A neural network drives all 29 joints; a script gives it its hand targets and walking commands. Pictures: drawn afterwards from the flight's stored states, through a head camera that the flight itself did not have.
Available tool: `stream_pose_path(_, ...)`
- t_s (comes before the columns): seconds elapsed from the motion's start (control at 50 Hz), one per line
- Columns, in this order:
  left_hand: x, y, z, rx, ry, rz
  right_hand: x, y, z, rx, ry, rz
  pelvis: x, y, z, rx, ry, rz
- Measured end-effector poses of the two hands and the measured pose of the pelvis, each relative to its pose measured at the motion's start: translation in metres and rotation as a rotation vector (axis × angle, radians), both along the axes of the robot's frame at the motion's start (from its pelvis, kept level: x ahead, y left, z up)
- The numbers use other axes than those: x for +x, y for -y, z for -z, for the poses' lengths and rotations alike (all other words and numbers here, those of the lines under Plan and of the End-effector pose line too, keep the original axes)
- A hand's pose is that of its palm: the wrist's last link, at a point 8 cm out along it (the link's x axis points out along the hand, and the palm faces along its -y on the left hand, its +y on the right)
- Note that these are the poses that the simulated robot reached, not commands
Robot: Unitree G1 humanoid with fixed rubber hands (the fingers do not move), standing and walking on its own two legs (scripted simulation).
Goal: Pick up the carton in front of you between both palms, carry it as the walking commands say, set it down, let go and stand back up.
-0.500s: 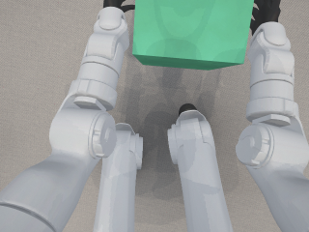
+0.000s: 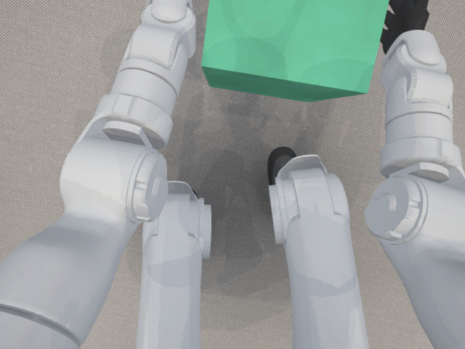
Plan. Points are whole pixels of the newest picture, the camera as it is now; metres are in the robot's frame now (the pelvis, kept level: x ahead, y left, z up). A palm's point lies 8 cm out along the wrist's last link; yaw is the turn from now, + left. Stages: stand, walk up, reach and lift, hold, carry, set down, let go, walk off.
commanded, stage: set down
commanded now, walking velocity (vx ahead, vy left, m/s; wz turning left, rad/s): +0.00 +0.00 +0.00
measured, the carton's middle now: (280, 24) +0.51 -0.16 -0.26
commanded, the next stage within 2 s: none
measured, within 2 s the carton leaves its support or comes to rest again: rests again in 0.16 s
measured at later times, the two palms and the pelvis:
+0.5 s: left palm out of the picture +0.55 +0.00 -0.19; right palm (394, 35) +0.45 -0.30 -0.19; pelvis +0.00 +0.00 -0.02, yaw +0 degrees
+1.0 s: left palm (164, 5) +0.55 +0.01 -0.22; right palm (422, 39) +0.44 -0.35 -0.21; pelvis -0.01 -0.01 -0.02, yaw -2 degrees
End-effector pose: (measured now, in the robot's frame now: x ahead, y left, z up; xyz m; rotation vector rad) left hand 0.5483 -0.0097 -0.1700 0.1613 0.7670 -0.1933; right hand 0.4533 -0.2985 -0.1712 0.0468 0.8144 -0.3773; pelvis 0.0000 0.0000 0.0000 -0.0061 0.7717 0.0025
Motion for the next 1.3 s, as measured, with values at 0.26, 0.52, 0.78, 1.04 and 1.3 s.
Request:
stream_pose_path(0.26, 0.002, -0.004, 0.015, -0.002, -0.007, 0.022, 0.000, -0.001, 0.015, 0.022, -0.004, -0.028, 0.001, -0.001, 0.007, -0.004, 0.023, -0.003)
stream_pose_path(0.52, 0.002, -0.006, 0.017, -0.016, 0.000, 0.051, 0.001, 0.000, 0.019, 0.031, 0.011, -0.045, -0.005, -0.002, 0.016, -0.007, 0.064, -0.003)
stream_pose_path(0.78, 0.004, -0.009, 0.026, -0.027, 0.032, 0.076, -0.004, 0.007, 0.034, 0.026, 0.008, -0.013, -0.009, 0.000, 0.021, -0.004, 0.114, 0.004)
stream_pose_path(1.04, 0.005, -0.022, 0.043, -0.014, 0.086, 0.047, -0.003, 0.054, 0.035, -0.039, 0.068, 0.082, -0.008, 0.012, 0.022, 0.001, 0.118, 0.034)
stream_pose_path(1.3, 0.019, -0.007, -0.066, 0.025, 0.142, 0.018, -0.007, 0.061, -0.057, -0.021, 0.169, 0.090, -0.008, 0.013, -0.017, 0.030, 0.094, 0.080)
